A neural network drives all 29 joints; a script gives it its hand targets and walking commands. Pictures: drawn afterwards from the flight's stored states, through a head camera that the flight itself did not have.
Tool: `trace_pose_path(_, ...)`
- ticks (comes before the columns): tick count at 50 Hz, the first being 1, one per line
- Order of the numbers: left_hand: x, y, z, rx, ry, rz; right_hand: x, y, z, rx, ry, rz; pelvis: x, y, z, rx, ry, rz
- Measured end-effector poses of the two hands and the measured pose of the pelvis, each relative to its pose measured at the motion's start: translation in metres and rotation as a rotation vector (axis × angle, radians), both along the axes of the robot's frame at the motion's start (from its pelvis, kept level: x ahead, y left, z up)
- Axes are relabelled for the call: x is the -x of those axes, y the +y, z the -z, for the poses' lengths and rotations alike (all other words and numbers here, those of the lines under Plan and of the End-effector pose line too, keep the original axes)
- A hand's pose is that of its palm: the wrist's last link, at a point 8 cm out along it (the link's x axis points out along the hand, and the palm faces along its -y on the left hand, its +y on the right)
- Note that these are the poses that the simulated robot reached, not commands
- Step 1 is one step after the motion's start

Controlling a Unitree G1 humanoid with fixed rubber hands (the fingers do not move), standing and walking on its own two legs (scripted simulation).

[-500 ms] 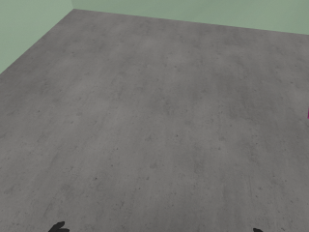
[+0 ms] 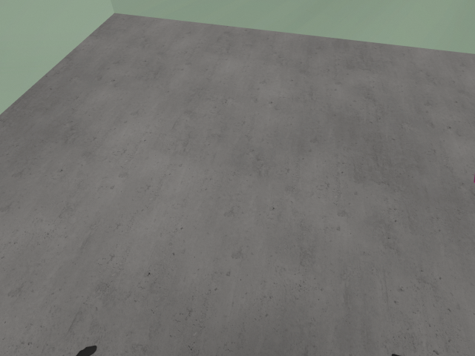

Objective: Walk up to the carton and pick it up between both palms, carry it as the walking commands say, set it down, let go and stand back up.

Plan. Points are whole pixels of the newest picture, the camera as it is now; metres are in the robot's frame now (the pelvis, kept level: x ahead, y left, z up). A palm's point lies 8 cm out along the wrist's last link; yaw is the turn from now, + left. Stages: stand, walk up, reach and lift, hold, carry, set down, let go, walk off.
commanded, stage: stand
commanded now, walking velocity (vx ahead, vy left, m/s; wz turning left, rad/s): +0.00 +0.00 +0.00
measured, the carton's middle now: out of the picture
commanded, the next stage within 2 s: walk up in 0.04 s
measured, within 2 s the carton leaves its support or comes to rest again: neither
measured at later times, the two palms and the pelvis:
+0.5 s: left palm out of the picture +0.08 +0.24 -0.14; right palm out of the picture +0.05 -0.30 -0.17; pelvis -0.01 -0.03 -0.03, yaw -11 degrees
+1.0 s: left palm (155, 305) +0.22 +0.18 -0.14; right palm out of the picture -0.06 -0.29 -0.11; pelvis +0.04 -0.03 +0.00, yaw -23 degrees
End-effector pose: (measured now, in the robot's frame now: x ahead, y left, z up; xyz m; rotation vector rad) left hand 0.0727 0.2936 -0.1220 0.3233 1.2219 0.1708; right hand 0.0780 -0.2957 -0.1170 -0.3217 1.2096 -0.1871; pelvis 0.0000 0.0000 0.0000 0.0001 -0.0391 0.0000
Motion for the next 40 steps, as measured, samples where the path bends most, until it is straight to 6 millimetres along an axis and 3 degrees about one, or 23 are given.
trace_pose_path(12, -0.004, 0.000, 0.000, 0.005, -0.006, -0.006, -0.005, 0.003, 0.000, -0.001, -0.001, -0.005, -0.004, 0.002, 0.000, 0.000, 0.003, -0.003)
trace_pose_path(17, -0.007, -0.002, 0.008, 0.013, 0.015, -0.024, 0.004, -0.005, 0.010, 0.029, 0.002, 0.047, 0.001, -0.004, 0.010, -0.014, 0.001, 0.078)
trace_pose_path(25, -0.008, -0.053, 0.019, -0.006, 0.097, 0.098, 0.023, -0.007, 0.054, -0.101, -0.022, 0.177, 0.007, -0.028, 0.029, -0.036, 0.022, 0.194)
trace_pose_path(33, -0.022, -0.103, 0.013, 0.064, 0.100, 0.155, 0.047, 0.004, 0.036, -0.154, -0.012, 0.253, 0.008, -0.035, 0.008, -0.060, 0.068, 0.277)
trace_pose_path(40, -0.048, -0.110, 0.019, 0.128, 0.046, 0.224, 0.051, -0.004, 0.018, -0.083, -0.070, 0.312, 0.004, -0.024, 0.008, -0.043, 0.072, 0.339)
